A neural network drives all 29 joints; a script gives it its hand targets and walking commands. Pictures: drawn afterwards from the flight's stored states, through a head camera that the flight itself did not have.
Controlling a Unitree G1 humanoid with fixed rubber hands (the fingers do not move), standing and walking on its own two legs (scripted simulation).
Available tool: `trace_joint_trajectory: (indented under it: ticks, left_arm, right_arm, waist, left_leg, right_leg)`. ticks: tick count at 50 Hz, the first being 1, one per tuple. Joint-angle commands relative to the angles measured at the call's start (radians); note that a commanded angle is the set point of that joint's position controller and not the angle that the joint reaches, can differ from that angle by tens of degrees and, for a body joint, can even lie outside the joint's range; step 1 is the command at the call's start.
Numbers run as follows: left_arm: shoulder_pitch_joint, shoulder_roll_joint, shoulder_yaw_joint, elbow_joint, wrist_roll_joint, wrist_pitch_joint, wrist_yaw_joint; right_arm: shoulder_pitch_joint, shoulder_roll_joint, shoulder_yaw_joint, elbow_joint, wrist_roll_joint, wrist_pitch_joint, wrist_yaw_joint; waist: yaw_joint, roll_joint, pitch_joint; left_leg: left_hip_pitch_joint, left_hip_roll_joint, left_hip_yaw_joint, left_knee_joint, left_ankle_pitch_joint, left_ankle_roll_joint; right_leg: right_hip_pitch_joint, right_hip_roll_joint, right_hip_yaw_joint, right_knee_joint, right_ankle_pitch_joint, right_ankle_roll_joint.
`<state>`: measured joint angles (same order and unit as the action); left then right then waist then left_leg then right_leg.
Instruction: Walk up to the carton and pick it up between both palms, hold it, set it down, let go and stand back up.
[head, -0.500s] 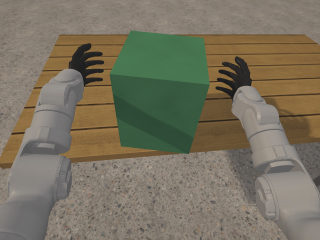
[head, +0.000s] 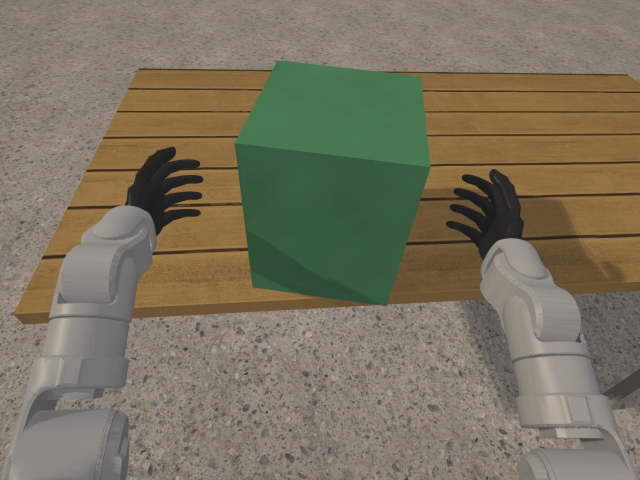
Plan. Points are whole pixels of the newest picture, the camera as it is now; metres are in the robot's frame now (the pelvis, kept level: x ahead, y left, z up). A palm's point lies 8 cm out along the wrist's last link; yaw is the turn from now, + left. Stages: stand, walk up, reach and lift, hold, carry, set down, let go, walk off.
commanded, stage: set down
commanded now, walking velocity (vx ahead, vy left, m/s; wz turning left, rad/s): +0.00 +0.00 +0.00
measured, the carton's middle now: (333, 186) +0.47 -0.03 +0.12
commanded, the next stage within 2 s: let go in 2.00 s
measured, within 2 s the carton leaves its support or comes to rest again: neither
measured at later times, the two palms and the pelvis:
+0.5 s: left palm (130, 289) +0.29 +0.21 +0.12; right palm (508, 309) +0.26 -0.21 +0.11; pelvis +0.02 -0.01 +0.00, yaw -2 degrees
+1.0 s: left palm (125, 372) +0.24 +0.22 +0.04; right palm (493, 360) +0.23 -0.20 +0.05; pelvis +0.04 +0.00 +0.00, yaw -1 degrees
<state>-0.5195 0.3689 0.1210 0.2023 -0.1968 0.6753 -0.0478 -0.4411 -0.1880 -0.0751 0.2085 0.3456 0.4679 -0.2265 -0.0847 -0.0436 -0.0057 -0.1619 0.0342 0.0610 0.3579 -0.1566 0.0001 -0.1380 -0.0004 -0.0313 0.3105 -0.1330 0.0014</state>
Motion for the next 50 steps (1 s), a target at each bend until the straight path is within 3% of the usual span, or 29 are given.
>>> trace_joint_trajectory:
  ticks: [1,3,4,5,6,7,9,10,13,14,19,22,27,29,32,33,37,38,39,40,41,42,45,47,49,50]
  left_arm:
    - [-0.326,0.142,0.061,-0.261,-0.004,-0.027,0.001]
    - [-0.277,0.138,0.066,-0.309,-0.010,-0.022,0.001]
    - [0.534,-0.081,0.110,-0.475,0.101,-0.021,-0.016]
    - [0.049,0.056,0.090,-0.562,0.054,-0.016,-0.044]
    - [0.192,0.029,0.082,-0.474,0.053,-0.019,-0.047]
    - [0.108,0.058,0.070,-0.570,0.020,-0.043,-0.039]
    - [0.172,0.044,0.047,-0.676,-0.008,-0.083,-0.004]
    - [0.112,0.062,0.035,-0.628,-0.028,-0.097,0.009]
    - [0.103,0.107,0.021,-0.693,-0.091,-0.154,0.046]
    - [0.116,0.124,0.018,-0.723,-0.110,-0.169,0.056]
    - [0.250,0.120,0.047,-0.612,-0.105,-0.163,0.039]
    - [0.359,0.075,0.047,-0.550,-0.078,-0.152,0.004]
    - [0.477,0.041,0.031,-0.607,-0.042,-0.163,-0.035]
    - [0.555,0.021,0.012,-0.619,-0.030,-0.179,-0.039]
    - [0.596,0.080,0.025,-0.748,-0.056,-0.278,-0.019]
    - [0.619,0.081,0.016,-0.755,-0.056,-0.307,-0.006]
    - [0.657,0.102,0.011,-0.747,-0.055,-0.382,0.018]
    - [0.694,0.076,-0.008,-0.700,-0.051,-0.379,0.018]
    - [0.676,0.093,0.003,-0.741,-0.063,-0.384,0.017]
    - [0.721,0.064,-0.015,-0.649,-0.058,-0.380,0.013]
    - [0.720,0.056,-0.013,-0.651,-0.049,-0.382,0.013]
    - [0.734,0.060,-0.020,-0.684,-0.053,-0.385,0.014]
    - [0.779,0.016,-0.038,-0.584,-0.012,-0.370,-0.001]
    - [0.760,0.033,-0.039,-0.624,-0.026,-0.387,0.001]
    - [0.787,0.006,-0.048,-0.515,-0.002,-0.391,-0.002]
    - [0.769,0.010,-0.037,-0.506,0.006,-0.400,0.001]
  right_arm:
    - [-0.300,-0.118,-0.044,-0.280,-0.011,-0.039,-0.009]
    - [-0.251,-0.113,-0.041,-0.331,-0.012,-0.034,-0.013]
    - [0.531,-0.057,0.099,-0.390,0.039,-0.066,0.005]
    - [0.080,-0.148,-0.010,-0.531,0.001,-0.071,-0.022]
    - [0.199,-0.110,0.010,-0.499,-0.021,-0.054,-0.013]
    - [0.130,-0.119,-0.031,-0.617,-0.034,-0.061,-0.008]
    - [0.214,-0.095,-0.046,-0.703,-0.062,-0.078,0.010]
    - [0.157,-0.086,-0.060,-0.686,-0.080,-0.074,0.021]
    - [0.167,-0.063,-0.054,-0.772,-0.082,-0.074,0.036]
    - [0.195,-0.061,-0.049,-0.788,-0.076,-0.072,0.039]
    - [0.298,-0.047,-0.020,-0.697,-0.064,-0.019,0.026]
    - [0.405,-0.037,-0.002,-0.646,-0.065,-0.002,0.016]
    - [0.528,-0.054,-0.005,-0.738,-0.102,-0.032,0.009]
    - [0.599,-0.055,0.009,-0.755,-0.112,-0.054,0.020]
    - [0.665,-0.039,0.009,-0.889,-0.112,-0.120,0.034]
    - [0.692,-0.042,0.004,-0.880,-0.117,-0.137,0.044]
    - [0.720,-0.034,0.008,-0.842,-0.121,-0.178,0.070]
    - [0.741,-0.038,0.003,-0.788,-0.130,-0.179,0.073]
    - [0.730,-0.028,0.009,-0.830,-0.121,-0.190,0.070]
    - [0.756,-0.032,0.021,-0.759,-0.133,-0.184,0.075]
    - [0.753,-0.036,0.016,-0.749,-0.134,-0.189,0.082]
    - [0.758,-0.044,0.006,-0.784,-0.133,-0.202,0.079]
    - [0.799,-0.061,0.006,-0.657,-0.157,-0.197,0.092]
    - [0.791,-0.063,-0.002,-0.713,-0.158,-0.202,0.092]
    - [0.811,-0.054,0.003,-0.608,-0.182,-0.199,0.102]
    - [0.784,-0.063,-0.002,-0.596,-0.188,-0.207,0.114]
  waist:
    - [0.003,0.080,-0.306]
    - [0.008,0.081,-0.299]
    - [0.049,0.024,-0.280]
    - [-0.013,0.068,-0.312]
    - [0.007,0.056,-0.186]
    - [0.020,0.066,-0.183]
    - [0.060,0.099,-0.127]
    - [0.053,0.094,-0.119]
    - [0.081,0.070,-0.196]
    - [0.087,0.078,-0.230]
    - [0.110,0.043,-0.183]
    - [0.097,0.035,-0.111]
    - [0.095,0.054,-0.058]
    - [0.087,0.047,-0.043]
    - [0.108,0.037,-0.113]
    - [0.112,0.067,-0.116]
    - [0.135,0.100,-0.104]
    - [0.122,0.092,-0.082]
    - [0.131,0.086,-0.129]
    - [0.125,0.071,-0.081]
    - [0.134,0.091,-0.097]
    - [0.126,0.084,-0.124]
    - [0.099,0.082,-0.067]
    - [0.102,0.049,-0.043]
    - [0.097,0.051,0.013]
    - [0.110,0.060,-0.014]
  left_leg:
    - [0.094,-0.044,0.011,-0.037,0.102,-0.025]
    - [0.095,-0.043,0.013,-0.037,0.108,-0.029]
    - [0.328,-0.036,-0.008,-0.032,0.440,-0.039]
    - [0.252,-0.062,0.003,-0.026,0.374,-0.056]
    - [0.248,-0.053,-0.007,-0.032,0.309,-0.055]
    - [0.213,-0.055,0.006,-0.046,0.226,-0.053]
    - [0.166,-0.038,0.011,-0.071,0.128,-0.046]
    - [0.133,-0.032,0.011,-0.087,0.038,-0.036]
    - [0.083,-0.023,0.011,-0.101,-0.070,-0.008]
    - [0.090,-0.018,0.007,-0.097,-0.072,-0.004]
    - [0.103,-0.014,-0.002,-0.105,-0.021,0.004]
    - [0.135,-0.014,-0.011,-0.112,0.022,0.003]
    - [0.176,-0.022,-0.009,-0.092,0.118,-0.023]
    - [0.193,-0.022,-0.012,-0.069,0.196,-0.033]
    - [0.186,-0.028,-0.012,-0.045,0.237,-0.034]
    - [0.178,-0.024,-0.017,-0.045,0.235,-0.042]
    - [0.169,-0.019,-0.027,-0.040,0.237,-0.048]
    - [0.178,-0.013,-0.031,-0.044,0.225,-0.050]
    - [0.189,-0.013,-0.031,-0.045,0.225,-0.042]
    - [0.177,-0.010,-0.033,-0.045,0.206,-0.039]
    - [0.188,-0.007,-0.038,-0.047,0.220,-0.045]
    - [0.205,-0.010,-0.036,-0.036,0.266,-0.048]
    - [0.213,-0.014,-0.045,-0.036,0.283,-0.058]
    - [0.177,-0.018,-0.040,-0.043,0.254,-0.051]
    - [0.158,-0.019,-0.035,-0.047,0.222,-0.053]
    - [0.148,-0.016,-0.033,-0.053,0.193,-0.051]
  right_leg:
    - [0.124,0.051,-0.003,-0.001,0.153,0.012]
    - [0.122,0.051,0.000,0.000,0.152,0.011]
    - [0.329,0.083,0.016,0.005,0.445,-0.004]
    - [0.192,0.063,0.009,-0.023,0.375,0.016]
    - [0.156,0.063,0.010,-0.027,0.297,0.005]
    - [0.092,0.061,0.009,-0.042,0.189,0.004]
    - [0.034,0.052,0.019,-0.041,0.098,-0.013]
    - [0.000,0.044,0.033,-0.046,0.027,-0.018]
    - [0.014,0.021,0.064,-0.031,-0.019,-0.012]
    - [0.018,0.016,0.075,-0.025,-0.025,-0.013]
    - [0.016,0.002,0.096,-0.055,-0.044,-0.013]
    - [0.015,-0.003,0.099,-0.082,-0.029,-0.011]
    - [0.025,0.005,0.084,-0.089,0.039,-0.011]
    - [0.030,0.013,0.072,-0.081,0.120,-0.010]
    - [0.058,0.009,0.073,-0.056,0.208,0.001]
    - [0.057,0.010,0.071,-0.049,0.203,-0.007]
    - [0.042,0.004,0.082,-0.058,0.172,-0.016]
    - [0.026,0.011,0.076,-0.064,0.146,-0.019]
    - [0.037,0.005,0.082,-0.066,0.144,-0.015]
    - [0.018,0.002,0.082,-0.074,0.119,-0.018]
    - [0.017,0.004,0.076,-0.074,0.107,-0.023]
    - [0.030,0.006,0.077,-0.073,0.152,-0.019]
    - [0.025,0.014,0.067,-0.084,0.163,-0.020]
    - [0.031,0.008,0.064,-0.087,0.160,-0.012]
    - [0.013,0.010,0.062,-0.087,0.124,-0.017]
    - [0.010,0.013,0.054,-0.084,0.078,-0.020]
